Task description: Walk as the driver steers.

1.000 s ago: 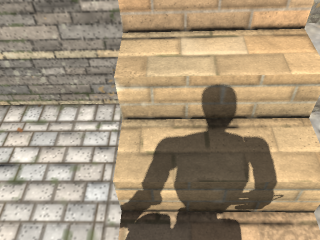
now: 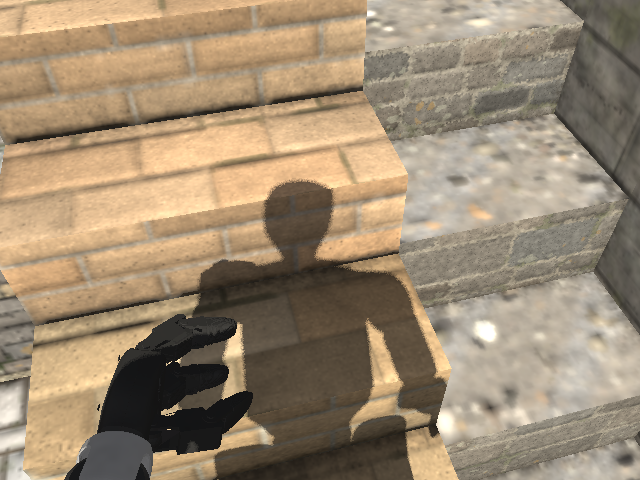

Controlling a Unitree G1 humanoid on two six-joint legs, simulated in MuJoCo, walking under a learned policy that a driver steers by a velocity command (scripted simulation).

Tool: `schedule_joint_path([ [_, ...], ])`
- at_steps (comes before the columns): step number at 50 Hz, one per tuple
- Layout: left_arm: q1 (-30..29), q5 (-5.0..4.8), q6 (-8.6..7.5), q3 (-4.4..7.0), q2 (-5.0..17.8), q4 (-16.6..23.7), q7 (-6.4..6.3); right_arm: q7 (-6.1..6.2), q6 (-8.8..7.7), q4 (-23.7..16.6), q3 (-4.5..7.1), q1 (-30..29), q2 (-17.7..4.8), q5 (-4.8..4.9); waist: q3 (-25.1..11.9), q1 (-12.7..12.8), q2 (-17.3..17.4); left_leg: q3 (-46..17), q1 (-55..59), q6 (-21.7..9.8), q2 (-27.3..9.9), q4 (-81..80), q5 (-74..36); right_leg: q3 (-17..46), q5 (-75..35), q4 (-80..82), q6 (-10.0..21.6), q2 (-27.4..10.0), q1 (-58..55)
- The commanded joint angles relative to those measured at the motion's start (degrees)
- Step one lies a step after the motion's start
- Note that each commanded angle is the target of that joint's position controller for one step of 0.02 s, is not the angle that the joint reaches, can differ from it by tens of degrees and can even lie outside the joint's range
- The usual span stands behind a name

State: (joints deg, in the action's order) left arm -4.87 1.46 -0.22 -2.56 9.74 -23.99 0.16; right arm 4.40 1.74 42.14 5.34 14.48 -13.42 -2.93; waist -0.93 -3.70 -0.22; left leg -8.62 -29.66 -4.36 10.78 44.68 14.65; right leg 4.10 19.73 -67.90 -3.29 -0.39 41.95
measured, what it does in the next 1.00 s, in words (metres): steps on the spot, turning left: right foot, then left foot 0.19 m lower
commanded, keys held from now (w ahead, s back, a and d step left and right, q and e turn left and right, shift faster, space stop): q+shift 0.42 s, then shift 0.04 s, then e+shift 0.54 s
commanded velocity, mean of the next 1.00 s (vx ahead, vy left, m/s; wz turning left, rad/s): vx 0.02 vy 0.00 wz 0.25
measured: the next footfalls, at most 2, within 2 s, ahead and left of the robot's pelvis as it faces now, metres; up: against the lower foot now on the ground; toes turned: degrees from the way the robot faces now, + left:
right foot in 0.06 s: +0.13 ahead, -0.12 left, +0.00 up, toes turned +8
left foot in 0.62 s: -0.14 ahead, +0.14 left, -0.19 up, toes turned +36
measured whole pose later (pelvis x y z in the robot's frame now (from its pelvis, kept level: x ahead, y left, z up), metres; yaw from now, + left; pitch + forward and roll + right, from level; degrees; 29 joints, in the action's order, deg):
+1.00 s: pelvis -0.05 +0.03 -0.15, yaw +17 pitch +0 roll -3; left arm 7.9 1.5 6.7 5.8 14.7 -32.2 -0.6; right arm 1.5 -2.4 40.5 1.9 18.5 -12.3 -2.6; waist -2.7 2.7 -3.0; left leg 17.4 -0.9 3.2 -10.3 22.0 19.0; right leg -1.5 27.9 -127.7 0.3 1.5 56.2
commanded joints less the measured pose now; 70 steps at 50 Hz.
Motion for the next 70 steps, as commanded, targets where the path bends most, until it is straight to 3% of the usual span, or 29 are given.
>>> schedule_joint_path([
  [1, 12.0, -3.99, 0.45, 2.53, 4.8, 0.2, -2.23, -1.46, 0.37, -9.2, 3.37, -11.0, -9.8, -1.02, -4.2, 7.3, 12.1, -21.5, -15.4, -5.8, -7.7, -20.7, 18.7, -3.6, -4.0, 22.1, 3.7, 4.7, -34.5],
  [3, 15.2, -2.19, -0.35, 3.44, 7.6, -2.6, -3.28, -3.21, 0.36, -9.7, 3.35, -7.6, -5.2, 0.18, -2.8, 6.9, -1.9, -9.5, -14.5, 0.0, 0.1, 7.2, 20.9, 3.0, 0.0, 39.9, 3.0, -1.8, -37.6],
  [4, 13.4, 0.29, -0.19, 4.79, 14.4, -0.1, -3.72, -3.34, -1.49, -13.3, 3.04, -5.9, -3.6, 1.75, -9.6, 4.3, -12.5, 1.3, -19.5, 5.2, 2.3, 29.0, 20.0, 23.6, -18.3, 44.5, 8.6, -23.0, -37.0],
  [5, 6.6, 2.5, -0.05, 5.61, 13.7, 3.9, -4.45, -3.06, -2.79, -13.5, 3.41, -4.7, -8.1, 0.65, -16.7, 2.0, -13.5, 3.0, -16.8, 8.6, -3.2, 45.0, 15.5, 34.2, -6.0, 51.4, 13.3, -27.6, -29.7],
  [7, -4.8, 1.69, -1.11, 3.35, 5.4, 5.8, -4.55, -3.31, -1.98, -11.4, 3.89, -5.8, -9.8, -0.71, -6.4, -1.1, -7.3, 3.9, -16.3, 11.0, -6.1, 61.9, 5.4, 21.7, 7.7, 50.2, 12.4, -19.0, -17.2],
  [10, 3.8, 1.54, -1.85, 4.75, 8.5, -1.2, -4.74, -4.64, 0.14, -12.1, 1.57, -5.3, -5.8, 2.4, 0.4, -0.3, 1.1, 3.3, -17.7, 10.1, -8.0, 53.7, -1.6, 7.0, 4.4, 45.0, 14.1, -12.4, -17.6],
  [12, 8.8, 0.91, -2.99, 6.22, 9.9, -3.2, -3.95, -5.39, -0.21, -11.9, 1.37, -5.6, -5.5, 1.83, -2.1, 1.0, 1.5, 4.5, -16.6, 9.3, -8.1, 55.4, -9.5, 4.6, 0.7, 41.0, 14.0, -13.6, -22.5],
  [19, 14.8, 0.78, -5.42, 7.23, 8.1, -6.8, -3.3, -3.39, 2.06, -14.4, 2.11, -9.2, -6.2, -0.59, -5.3, 4.5, -6.8, 4.6, -16.3, 6.6, -11.6, 54.3, -13.6, 2.6, 7.6, 35.3, 14.4, -23.8, -26.7],
  [25, 13.6, 2.37, -4.31, 7.79, 9.1, -6.1, -3.74, -5.02, 2.41, -17.0, 0.67, -12.0, -2.9, 2.01, -2.3, 5.4, -12.7, 3.4, -1.6, 4.5, -15.3, 23.0, -11.9, -4.6, 2.4, 22.7, 6.9, -24.6, -15.5],
  [28, 16.8, 0.44, 0.06, 8.07, 8.7, -7.7, -3.53, -5.95, -0.98, -9.2, 0.09, -4.5, -3.5, 4.67, -7.0, 5.1, -10.1, 14.1, 17.0, 1.0, -15.1, -10.0, -23.9, -8.7, -7.1, 12.3, 6.9, -19.4, -14.6],
  [30, 17.1, -2.12, 1.56, 8.23, 7.6, -8.3, -5.17, -6.91, -3.94, -3.7, -1.1, 2.5, -1.5, 3.61, -3.8, 1.2, -3.3, 16.5, 27.8, 1.6, -17.2, -37.6, -45.4, -12.4, -10.1, -1.0, 6.6, -10.3, -11.4],
  [31, 20.5, -2.59, 3.69, 8.25, 5.6, -10.9, -5.12, -7.67, -4.95, -2.8, -2.65, 2.6, 1.2, 1.35, -0.6, 1.1, 8.3, 12.0, 31.9, 3.0, -19.6, -37.2, -38.0, -13.4, 12.0, -16.5, 8.2, -4.4, -3.2],
  [32, 19.5, -5.36, 4.74, 7.81, -0.7, -9.8, -3.17, -8.18, -5.41, -3.6, -3.79, 3.7, -3.8, 0.19, -1.1, 2.8, 17.2, 7.6, 33.4, 7.5, -27.7, -13.9, -86.4, -8.7, 26.7, -45.8, 4.2, -0.2, 12.5],
  [33, 23.1, -7.94, 2.97, 7.99, -2.9, -9.4, -3.86, -7.21, -5.22, -2.1, -1.25, 11.9, -13.9, -0.08, -10.8, -0.5, 22.6, 4.8, 40.8, 7.7, -36.6, -12.1, -110.2, -1.6, 27.1, -59.8, 0.3, 4.3, 18.1],
  [34, 22.2, -6.19, 2.04, 7.88, -1.9, -10.4, -4.38, -6.82, -4.48, -1.6, -1.11, 11.0, -13.8, -0.41, -7.9, 1.7, 15.3, 6.0, 37.9, 7.0, -36.7, -13.0, -98.7, 1.3, 19.1, -67.1, 0.4, 6.4, 23.5],
  [36, 16.1, -2.13, 1.99, 7.41, -0.1, -8.3, -4.46, -5.51, -3.03, -3.9, -1.5, -2.1, -12.0, 1.07, -1.0, 8.1, 18.9, 10.8, 31.6, -1.1, -35.2, -15.9, -74.4, -3.6, 11.4, -80.1, 1.2, 6.1, 30.6],
  [37, 11.0, -0.71, 3.08, 7.28, 2.8, -5.2, -3.32, -3.78, -3.85, -6.0, -0.55, -3.8, -14.0, 2.94, 2.7, 7.1, 22.8, 4.7, 24.5, -7.3, -42.6, -26.5, -41.1, -2.5, 9.8, -74.1, 0.4, 2.0, 30.3],
  [39, 7.0, 0.13, 5.63, 8.69, 8.0, -5.5, -1.74, -4.28, -5.62, -6.6, -2.26, -9.7, -7.5, 3.24, 11.9, 9.8, 20.1, 7.0, 15.1, -5.5, -39.6, -33.7, -17.8, 0.5, 7.1, -76.8, 1.0, 1.6, 28.4],
  [42, 11.9, -1.82, 6.32, 8.3, 6.8, -6.9, -1.02, -5.0, -7.13, -5.1, -2.55, -2.5, -4.5, 2.07, 10.3, 9.0, 12.7, 14.7, 20.6, -3.2, -35.2, -30.2, -28.0, -2.9, 2.4, -64.5, 2.2, 2.7, 25.3],
  [47, 7.1, 0.5, 6.23, 7.89, 4.5, -2.8, -1.27, -2.68, -4.67, -4.5, -0.75, 5.8, -8.8, 0.35, 2.4, 5.1, 8.5, 19.2, 35.5, -5.1, -35.3, -26.8, -44.5, -4.7, 7.7, -62.0, 3.2, 1.2, 26.6],
  [52, 0.6, -0.59, 5.42, 6.81, 3.0, 0.1, 0.3, -2.74, -4.83, -2.5, 0.53, 7.6, -10.9, -0.88, -0.3, 3.9, 8.2, 19.0, 43.7, -5.9, -38.5, -27.1, -43.2, -2.8, 11.5, -62.2, 5.0, -2.7, 33.9],
  [54, -1.5, -0.41, 4.96, 5.99, 1.5, 1.1, -0.08, -3.77, -4.32, -2.0, 1.09, 6.7, -11.2, -0.31, 2.0, 3.4, 9.2, 21.8, 45.2, -3.5, -39.5, -29.0, -41.1, -2.9, 15.3, -53.0, 4.4, -5.8, 38.2],
  [56, -2.8, -1.6, 5.74, 3.57, -0.5, 3.4, 0.35, -3.34, -2.59, -3.8, 0.8, -0.9, -12.0, 1.44, 2.4, 6.2, 11.0, 30.4, 27.8, -0.9, -32.0, -33.7, -32.9, -7.9, 28.3, -13.6, 6.7, -6.6, 12.9],
  [58, 11.6, -3.84, 4.82, 5.7, 6.0, -1.1, -1.41, -4.08, -1.85, -3.1, 1.76, 0.5, -18.4, 3.44, -10.8, 8.1, 8.2, 31.6, 28.8, -3.4, -33.5, -15.7, -73.7, -16.5, 23.1, -11.5, 10.3, 3.0, -11.8],
  [59, 19.6, -4.01, 3.45, 6.78, 8.4, -2.8, -1.15, -5.8, -1.66, -2.4, 1.51, 1.6, -18.4, 4.66, -15.9, 11.2, 9.6, 28.7, 27.2, -1.8, -32.2, 1.7, -76.5, -9.8, 20.3, -1.2, 12.2, 6.8, -20.0],
  [61, 19.9, -2.69, 4.58, 12.41, 23.3, 0.1, -2.36, -9.63, -3.2, -14.1, 0.47, -11.9, -12.1, 3.45, -25.2, 15.7, -13.2, 13.9, -6.3, 7.7, -8.9, 44.8, 9.7, 56.8, 26.2, 43.4, 22.3, -7.7, -32.1],
  [62, 13.4, -0.91, 3.94, 12.09, 23.6, 1.1, -1.89, -9.54, -3.31, -15.7, -0.9, -15.2, -5.8, 0.42, -20.3, 12.6, -6.8, 2.8, -12.2, 6.4, -9.8, 63.4, 4.3, 57.7, 41.2, 52.9, 18.9, -9.6, -24.7],
  [65, 9.4, 0.57, 0.82, 8.11, 12.8, -7.2, -1.55, -6.1, -4.04, -16.1, -3.65, -11.8, 0.6, -0.05, 3.9, 3.9, -13.5, 2.9, -22.3, 3.0, -9.7, 76.5, -3.5, 36.5, 34.6, 41.4, 15.1, -1.4, -4.5],
  [70, 17.1, -0.83, -6.06, 6.54, 7.9, -14.4, 0.39, -3.64, -3.83, -12.1, -5.15, -4.9, 2.5, -0.19, 2.3, 0.4, -4.9, 4.5, -28.5, 2.7, -9.4, 69.8, -7.1, 24.5, 19.5, 40.4, 15.1, -4.1, -14.9],
])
